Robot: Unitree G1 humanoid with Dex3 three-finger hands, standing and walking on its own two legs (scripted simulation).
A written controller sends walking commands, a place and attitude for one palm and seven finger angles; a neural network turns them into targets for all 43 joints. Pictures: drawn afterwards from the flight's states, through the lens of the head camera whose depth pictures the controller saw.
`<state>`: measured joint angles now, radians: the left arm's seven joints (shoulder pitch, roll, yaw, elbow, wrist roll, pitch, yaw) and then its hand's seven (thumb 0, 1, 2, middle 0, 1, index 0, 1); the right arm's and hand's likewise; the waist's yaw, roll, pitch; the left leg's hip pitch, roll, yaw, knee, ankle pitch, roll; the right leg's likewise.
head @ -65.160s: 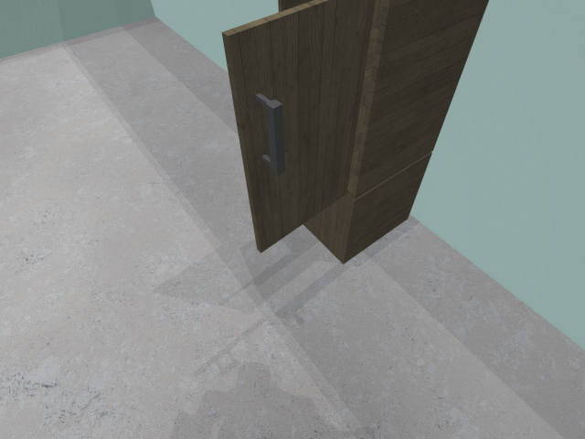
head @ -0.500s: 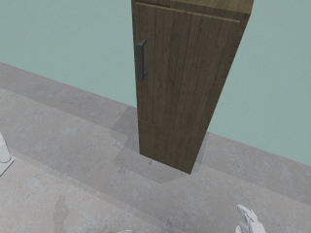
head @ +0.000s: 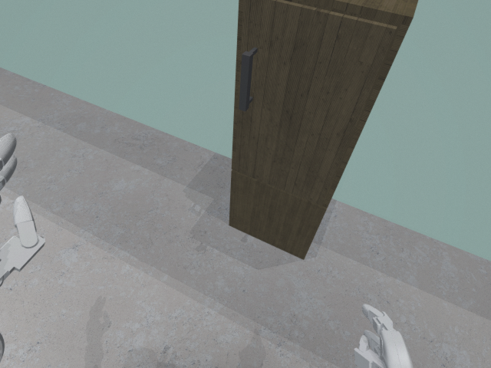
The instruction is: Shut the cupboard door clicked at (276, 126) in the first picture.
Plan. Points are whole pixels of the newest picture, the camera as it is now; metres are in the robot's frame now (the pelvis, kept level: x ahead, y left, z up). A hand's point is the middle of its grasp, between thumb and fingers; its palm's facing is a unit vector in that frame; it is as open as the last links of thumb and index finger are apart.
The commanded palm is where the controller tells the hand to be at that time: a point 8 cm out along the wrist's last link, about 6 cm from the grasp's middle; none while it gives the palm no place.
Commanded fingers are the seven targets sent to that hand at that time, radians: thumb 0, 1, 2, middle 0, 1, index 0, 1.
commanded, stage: step back with the hand held close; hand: left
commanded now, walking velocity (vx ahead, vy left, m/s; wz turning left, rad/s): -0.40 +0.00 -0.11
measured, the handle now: (248, 80) +0.80 +0.07 +0.06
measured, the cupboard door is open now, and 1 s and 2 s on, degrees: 0 0 0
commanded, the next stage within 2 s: stop stepping back and stand still in 0.02 s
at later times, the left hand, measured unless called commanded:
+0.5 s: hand out of the picture +0.12 +0.27 +0.17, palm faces +0.43 -0.83 -0.36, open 7.4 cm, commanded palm +0.06 +0.30 +0.19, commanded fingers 0.00 0.90 0.90 -0.20 -0.30 -0.20 -0.30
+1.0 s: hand (23, 340) +0.13 +0.28 +0.08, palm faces +0.24 -0.86 -0.45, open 7.4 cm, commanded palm none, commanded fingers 0.00 0.90 0.90 -0.20 -0.30 -0.20 -0.30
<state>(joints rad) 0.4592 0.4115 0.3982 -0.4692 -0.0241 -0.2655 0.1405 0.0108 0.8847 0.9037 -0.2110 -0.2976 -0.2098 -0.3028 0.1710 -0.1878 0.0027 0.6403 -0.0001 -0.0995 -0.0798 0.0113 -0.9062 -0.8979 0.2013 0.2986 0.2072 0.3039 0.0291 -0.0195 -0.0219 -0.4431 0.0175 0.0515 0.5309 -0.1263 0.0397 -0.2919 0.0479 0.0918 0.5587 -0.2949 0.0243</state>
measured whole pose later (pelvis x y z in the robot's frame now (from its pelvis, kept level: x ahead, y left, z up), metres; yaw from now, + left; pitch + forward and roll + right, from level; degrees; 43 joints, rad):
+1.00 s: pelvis -0.12 +0.03 +0.00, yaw -6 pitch +0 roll +0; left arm 0.34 0.37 0.26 -0.04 0.01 -0.10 0.08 0.00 0.89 0.90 -0.20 -0.30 -0.20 -0.30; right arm 0.19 -0.27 0.00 0.73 -0.01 -0.09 -0.01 0.01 -0.91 -0.90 0.20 0.30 0.20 0.30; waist 0.03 0.03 -0.06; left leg -0.35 -0.01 0.04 0.58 -0.22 0.03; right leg -0.24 -0.02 -0.03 0.60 -0.36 0.01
